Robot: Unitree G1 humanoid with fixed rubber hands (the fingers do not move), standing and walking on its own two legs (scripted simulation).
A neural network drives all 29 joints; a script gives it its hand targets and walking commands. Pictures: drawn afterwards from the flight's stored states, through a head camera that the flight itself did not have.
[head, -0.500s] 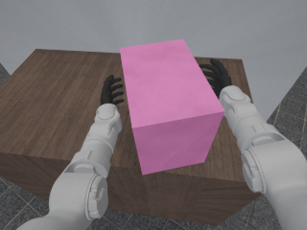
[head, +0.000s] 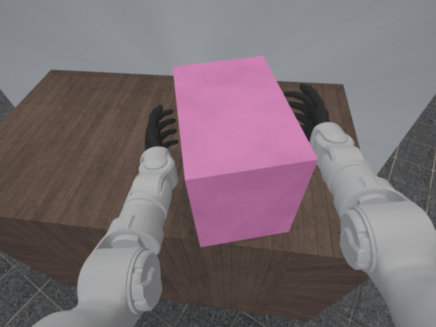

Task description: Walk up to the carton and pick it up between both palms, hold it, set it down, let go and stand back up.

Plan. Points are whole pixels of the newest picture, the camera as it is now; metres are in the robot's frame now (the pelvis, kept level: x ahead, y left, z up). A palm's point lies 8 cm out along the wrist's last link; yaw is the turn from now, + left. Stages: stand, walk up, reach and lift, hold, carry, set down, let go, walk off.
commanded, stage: reach and lift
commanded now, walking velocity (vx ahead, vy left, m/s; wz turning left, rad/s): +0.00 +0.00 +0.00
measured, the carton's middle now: (231, 150) +0.47 +0.05 +0.05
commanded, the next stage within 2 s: none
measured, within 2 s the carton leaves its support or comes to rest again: leaves its support in 1.40 s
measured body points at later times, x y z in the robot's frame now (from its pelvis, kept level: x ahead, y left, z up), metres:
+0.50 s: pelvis +0.00 +0.00 +0.00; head +0.05 -0.01 +0.45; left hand +0.41 +0.20 +0.10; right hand +0.48 -0.09 +0.12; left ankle -0.02 +0.15 -0.74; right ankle +0.00 -0.11 -0.74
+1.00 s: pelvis -0.01 +0.00 +0.00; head +0.03 -0.01 +0.45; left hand +0.39 +0.20 +0.11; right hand +0.47 -0.08 +0.12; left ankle -0.02 +0.15 -0.74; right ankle +0.00 -0.11 -0.74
